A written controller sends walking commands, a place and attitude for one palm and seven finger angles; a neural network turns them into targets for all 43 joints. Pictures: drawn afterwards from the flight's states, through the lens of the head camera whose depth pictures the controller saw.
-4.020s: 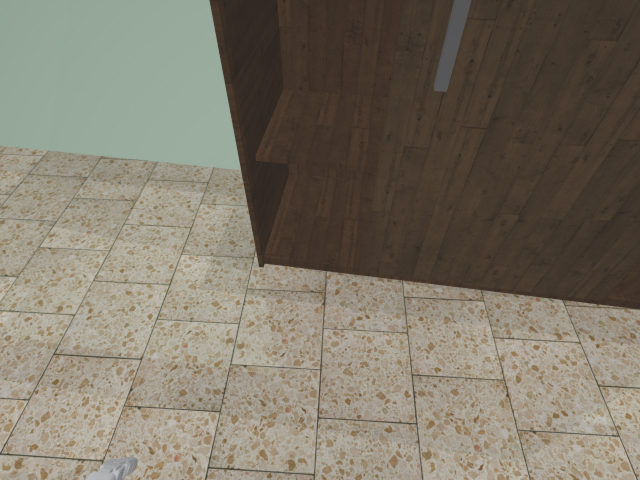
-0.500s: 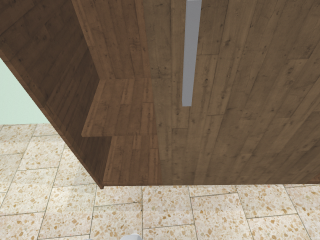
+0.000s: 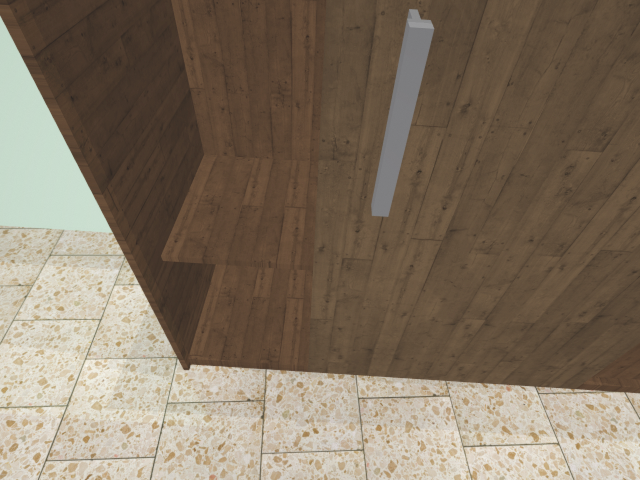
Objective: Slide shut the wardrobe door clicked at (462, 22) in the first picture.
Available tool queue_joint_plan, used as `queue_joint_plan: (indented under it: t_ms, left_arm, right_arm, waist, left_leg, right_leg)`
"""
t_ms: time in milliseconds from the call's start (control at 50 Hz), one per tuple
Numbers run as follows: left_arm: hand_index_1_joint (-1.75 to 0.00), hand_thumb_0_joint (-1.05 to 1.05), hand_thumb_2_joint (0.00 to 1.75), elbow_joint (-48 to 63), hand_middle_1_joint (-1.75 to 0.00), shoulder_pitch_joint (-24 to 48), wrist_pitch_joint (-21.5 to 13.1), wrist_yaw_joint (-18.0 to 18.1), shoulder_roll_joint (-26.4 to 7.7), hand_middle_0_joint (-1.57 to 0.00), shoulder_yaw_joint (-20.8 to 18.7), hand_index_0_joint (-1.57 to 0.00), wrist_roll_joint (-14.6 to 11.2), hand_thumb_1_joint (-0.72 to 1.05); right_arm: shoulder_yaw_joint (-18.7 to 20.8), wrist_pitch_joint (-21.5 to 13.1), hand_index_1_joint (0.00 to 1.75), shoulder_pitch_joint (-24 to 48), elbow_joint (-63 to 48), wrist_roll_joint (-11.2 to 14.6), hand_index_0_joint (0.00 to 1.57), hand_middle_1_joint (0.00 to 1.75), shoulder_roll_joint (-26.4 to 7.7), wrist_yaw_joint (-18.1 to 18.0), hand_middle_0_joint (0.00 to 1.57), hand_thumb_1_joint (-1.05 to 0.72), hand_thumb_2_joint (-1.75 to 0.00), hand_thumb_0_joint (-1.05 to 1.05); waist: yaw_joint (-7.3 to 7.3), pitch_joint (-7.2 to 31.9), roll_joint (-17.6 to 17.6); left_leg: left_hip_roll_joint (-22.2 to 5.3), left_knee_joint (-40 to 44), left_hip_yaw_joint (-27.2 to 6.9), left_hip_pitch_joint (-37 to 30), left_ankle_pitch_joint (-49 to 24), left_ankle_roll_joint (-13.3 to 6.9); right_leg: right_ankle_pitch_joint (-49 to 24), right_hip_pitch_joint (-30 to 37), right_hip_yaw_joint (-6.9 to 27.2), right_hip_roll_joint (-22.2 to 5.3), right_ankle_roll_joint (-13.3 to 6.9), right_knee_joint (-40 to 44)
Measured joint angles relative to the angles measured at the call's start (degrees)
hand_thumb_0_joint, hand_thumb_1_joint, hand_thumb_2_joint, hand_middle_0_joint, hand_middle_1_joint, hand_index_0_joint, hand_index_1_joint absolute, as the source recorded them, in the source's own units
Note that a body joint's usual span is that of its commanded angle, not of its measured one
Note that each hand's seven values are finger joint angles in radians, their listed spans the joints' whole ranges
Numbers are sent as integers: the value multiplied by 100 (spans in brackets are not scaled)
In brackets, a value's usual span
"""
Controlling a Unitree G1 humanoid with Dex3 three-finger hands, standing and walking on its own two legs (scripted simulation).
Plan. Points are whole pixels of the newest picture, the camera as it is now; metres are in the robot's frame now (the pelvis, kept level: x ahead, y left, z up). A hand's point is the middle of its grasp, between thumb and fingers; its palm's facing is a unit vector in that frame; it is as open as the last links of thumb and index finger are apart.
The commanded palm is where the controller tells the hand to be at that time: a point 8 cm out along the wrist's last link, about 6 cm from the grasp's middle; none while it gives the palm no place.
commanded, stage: come to a stop and stand still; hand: right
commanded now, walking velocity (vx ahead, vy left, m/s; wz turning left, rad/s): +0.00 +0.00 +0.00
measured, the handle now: (394, 126) +0.53 -0.06 +0.19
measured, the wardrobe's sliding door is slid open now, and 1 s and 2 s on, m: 0.39 0.39 0.39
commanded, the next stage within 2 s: look again from close up in 0.38 s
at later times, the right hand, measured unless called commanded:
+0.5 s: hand out of the picture -0.01 -0.15 -0.18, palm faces +0.04 +0.98 -0.18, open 7.4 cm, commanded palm none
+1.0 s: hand out of the picture +0.03 -0.19 -0.18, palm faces +0.03 +0.98 -0.20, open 7.4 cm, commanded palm none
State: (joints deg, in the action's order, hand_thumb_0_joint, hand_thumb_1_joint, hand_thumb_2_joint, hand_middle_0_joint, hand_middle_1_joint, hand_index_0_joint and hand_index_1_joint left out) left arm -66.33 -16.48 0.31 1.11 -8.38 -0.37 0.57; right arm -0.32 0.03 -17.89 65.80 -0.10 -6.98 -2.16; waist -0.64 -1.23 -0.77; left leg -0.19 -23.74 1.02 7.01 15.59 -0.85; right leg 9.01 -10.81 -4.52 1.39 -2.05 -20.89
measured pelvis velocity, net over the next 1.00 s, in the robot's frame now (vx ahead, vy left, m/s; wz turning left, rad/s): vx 0.03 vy -0.01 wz -0.01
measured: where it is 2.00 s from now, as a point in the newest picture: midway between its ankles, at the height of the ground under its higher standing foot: outside the picture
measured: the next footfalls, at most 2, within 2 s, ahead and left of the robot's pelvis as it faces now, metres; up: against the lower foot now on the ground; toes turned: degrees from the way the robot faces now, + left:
right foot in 1.94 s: +0.10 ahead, -0.05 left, +0.00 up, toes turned +0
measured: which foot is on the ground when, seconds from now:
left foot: down 0.00-1.00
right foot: down 0.00-1.00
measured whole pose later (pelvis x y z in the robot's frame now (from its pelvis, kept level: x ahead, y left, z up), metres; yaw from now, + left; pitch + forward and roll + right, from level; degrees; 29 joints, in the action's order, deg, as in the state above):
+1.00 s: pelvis +0.03 -0.01 -0.01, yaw +0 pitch +0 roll +0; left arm -63.0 -12.7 -1.8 1.1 -10.0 0.7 0.9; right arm -0.4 -1.2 -16.4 61.7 -0.5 -10.4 -2.0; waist 0.4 -0.9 1.2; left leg -0.5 -26.9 1.4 7.3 19.4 -0.2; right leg 14.6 -12.9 -3.8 1.8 -2.8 -27.6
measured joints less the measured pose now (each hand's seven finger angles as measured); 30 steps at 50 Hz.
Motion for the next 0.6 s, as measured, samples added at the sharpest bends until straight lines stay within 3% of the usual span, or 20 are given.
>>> queue_joint_plan:
  t_ms: [320, 400, 480, 600]
  left_arm:
    - [-30, 0, 90, -149, -30, -346, -43, 66, 207, -20, 24, -20, 20, 91]
    - [-30, 0, 90, 214, -30, -285, -43, -44, 99, -20, 34, -20, 47, 91]
    - [-30, 0, 90, 468, -30, -272, -102, -66, 54, -20, 41, -20, 80, 91]
    - [-30, 1, 90, 449, -30, -181, -135, -14, -28, -20, 89, -20, 79, 93]
  right_arm:
    - [25, -58, 30, -71, -4, 17, 20, 30, 116, -11, 20, -91, -90, 1]
    - [-56, -219, 30, -169, -182, -53, 20, 30, 161, -67, 20, -91, -90, 0]
    - [-51, -199, 30, -178, -283, -35, 20, 30, 98, -34, 20, -91, -90, 0]
    - [-20, -185, 30, -48, -425, -34, 20, 30, -32, -32, 20, -91, -90, 0]
  waist:
    - [-21, 56, 91]
    - [-81, -24, -145]
    - [-119, 14, -150]
    - [6, 89, -74]
  left_leg:
    - [126, 3, 90, 58, -19, -122]
    - [300, -150, 202, 221, 31, -146]
    - [224, -522, 223, 353, 290, -123]
    - [66, -662, 150, 310, 450, -33]
  right_leg:
    - [14, -130, 98, -122, 115, -116]
    - [357, -599, 265, -285, 130, -874]
    - [565, -713, 277, -215, 66, -1176]
    - [622, -558, 190, -66, -10, -1087]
